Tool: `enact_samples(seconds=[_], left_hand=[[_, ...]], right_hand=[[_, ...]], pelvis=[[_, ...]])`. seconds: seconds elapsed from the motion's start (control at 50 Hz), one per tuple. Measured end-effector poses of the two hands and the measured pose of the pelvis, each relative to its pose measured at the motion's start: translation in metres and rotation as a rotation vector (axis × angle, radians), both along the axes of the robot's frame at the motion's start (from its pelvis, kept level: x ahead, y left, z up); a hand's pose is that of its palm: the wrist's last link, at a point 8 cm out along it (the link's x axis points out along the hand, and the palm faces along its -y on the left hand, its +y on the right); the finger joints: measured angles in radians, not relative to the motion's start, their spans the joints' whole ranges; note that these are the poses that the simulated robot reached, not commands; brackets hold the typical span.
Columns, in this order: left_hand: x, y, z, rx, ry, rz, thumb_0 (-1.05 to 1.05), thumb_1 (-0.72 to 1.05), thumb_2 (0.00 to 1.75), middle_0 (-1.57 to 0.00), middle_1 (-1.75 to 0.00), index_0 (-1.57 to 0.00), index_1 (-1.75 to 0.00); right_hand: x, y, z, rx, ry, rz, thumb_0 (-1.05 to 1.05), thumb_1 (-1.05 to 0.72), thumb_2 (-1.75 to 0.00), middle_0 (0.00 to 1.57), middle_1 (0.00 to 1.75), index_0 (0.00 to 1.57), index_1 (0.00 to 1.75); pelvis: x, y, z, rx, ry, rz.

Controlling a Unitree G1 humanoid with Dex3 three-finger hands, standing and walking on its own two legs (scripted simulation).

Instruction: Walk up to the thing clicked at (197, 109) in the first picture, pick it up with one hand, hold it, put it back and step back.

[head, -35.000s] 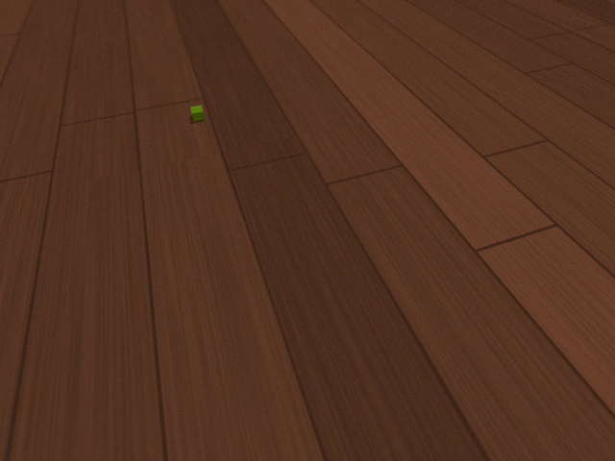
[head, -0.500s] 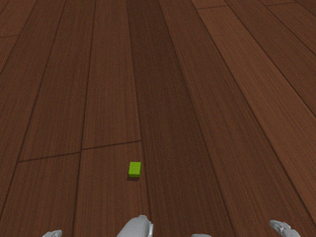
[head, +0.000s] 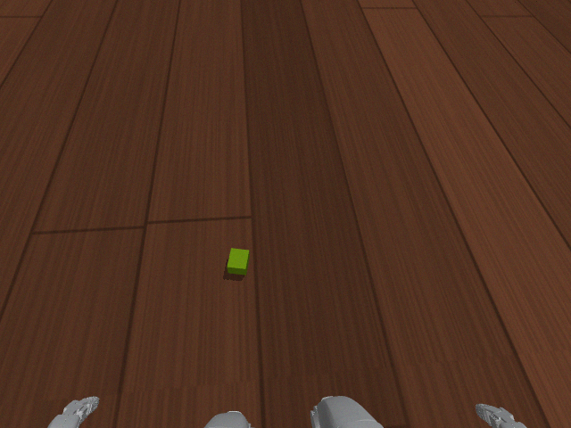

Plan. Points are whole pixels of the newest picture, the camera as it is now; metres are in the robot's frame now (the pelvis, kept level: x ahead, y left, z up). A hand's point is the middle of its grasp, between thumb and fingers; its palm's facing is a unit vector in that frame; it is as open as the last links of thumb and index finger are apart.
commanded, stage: step back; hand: left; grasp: from above
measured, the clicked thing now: (238, 261) +0.70 +0.17 -0.74
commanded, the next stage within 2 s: stand in 1.98 s
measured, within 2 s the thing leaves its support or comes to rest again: neither
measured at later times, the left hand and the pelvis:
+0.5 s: hand out of the picture -0.05 +0.25 -0.14, palm faces +0.03 -0.90 -0.43, open 7.3 cm; pelvis -0.17 -0.03 -0.02, yaw +3 degrees
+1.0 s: hand out of the picture -0.30 +0.22 -0.14, palm faces +0.02 -0.90 -0.43, open 7.3 cm; pelvis -0.34 -0.06 +0.00, yaw +0 degrees
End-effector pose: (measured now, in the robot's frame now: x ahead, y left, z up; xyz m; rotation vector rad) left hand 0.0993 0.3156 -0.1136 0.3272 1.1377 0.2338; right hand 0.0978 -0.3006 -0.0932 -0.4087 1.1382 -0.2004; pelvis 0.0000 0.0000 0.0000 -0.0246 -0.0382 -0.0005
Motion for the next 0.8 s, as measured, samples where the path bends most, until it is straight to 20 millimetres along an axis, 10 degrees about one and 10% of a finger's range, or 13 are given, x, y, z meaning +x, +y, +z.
enact_samples(seconds=[0.28,0.56,0.8], left_hand=[[-0.132,-0.041,0.011,0.043,0.079,-0.017,0.00,0.90,0.90,-0.21,-0.30,-0.21,-0.30],[-0.181,-0.022,0.004,0.049,-0.076,-0.001,0.00,0.90,0.90,-0.21,-0.30,-0.21,-0.30],[-0.293,-0.044,0.000,0.026,0.021,-0.017,0.00,0.90,0.90,-0.21,-0.30,-0.21,-0.30]], right_hand=[[-0.088,-0.050,-0.024,0.037,-0.043,-0.052,0.01,-0.90,-0.89,0.20,0.30,0.20,0.30],[-0.216,-0.030,-0.030,0.023,0.106,0.005,0.01,-0.90,-0.89,0.20,0.30,0.20,0.30],[-0.259,-0.047,-0.012,0.023,-0.065,0.023,0.01,-0.90,-0.89,0.20,0.30,0.20,0.30]], pelvis=[[-0.100,-0.034,-0.008,0.037,-0.007,-0.038],[-0.199,-0.025,-0.014,0.046,-0.019,0.048],[-0.286,-0.043,-0.009,0.009,-0.004,-0.019]])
